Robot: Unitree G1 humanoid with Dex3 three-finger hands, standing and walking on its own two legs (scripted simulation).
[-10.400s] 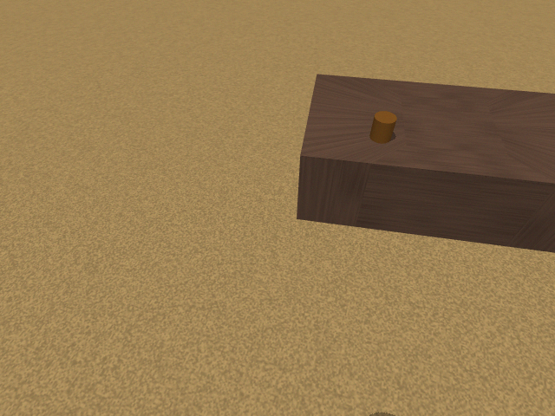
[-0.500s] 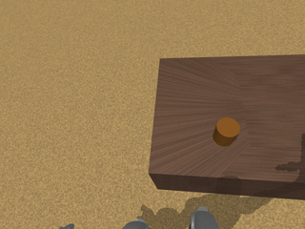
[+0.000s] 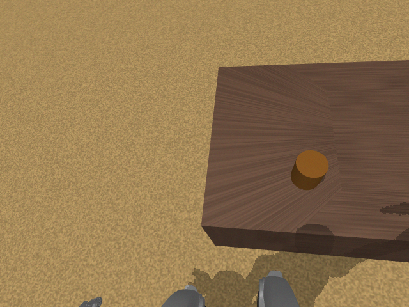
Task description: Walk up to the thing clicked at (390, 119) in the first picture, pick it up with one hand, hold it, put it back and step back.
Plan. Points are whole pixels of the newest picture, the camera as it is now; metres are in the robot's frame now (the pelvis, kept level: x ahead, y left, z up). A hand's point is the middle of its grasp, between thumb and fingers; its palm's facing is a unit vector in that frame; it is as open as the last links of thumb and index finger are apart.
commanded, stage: approach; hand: right
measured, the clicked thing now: (308, 170) +0.50 -0.22 -0.27
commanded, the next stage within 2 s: close in in 0.70 s
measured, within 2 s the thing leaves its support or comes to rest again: neither
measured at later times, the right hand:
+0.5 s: hand out of the picture +0.42 -0.37 -0.07, palm faces +0.23 +0.97 +0.02, open 17.3 cm
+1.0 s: hand (340, 178) +0.47 -0.30 -0.27, palm faces +0.24 +0.97 +0.03, open 17.5 cm
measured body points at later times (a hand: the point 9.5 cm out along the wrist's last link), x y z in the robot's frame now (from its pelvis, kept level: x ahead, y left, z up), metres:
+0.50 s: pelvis -0.02 +0.00 -0.10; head +0.15 -0.06 +0.31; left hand +0.07 +0.28 -0.18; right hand +0.40 -0.42 -0.07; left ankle -0.03 +0.15 -0.67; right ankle +0.05 -0.11 -0.67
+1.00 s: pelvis -0.07 +0.01 -0.27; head +0.17 -0.04 +0.10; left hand -0.02 +0.29 -0.38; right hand +0.45 -0.36 -0.26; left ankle -0.03 +0.15 -0.67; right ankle +0.05 -0.11 -0.67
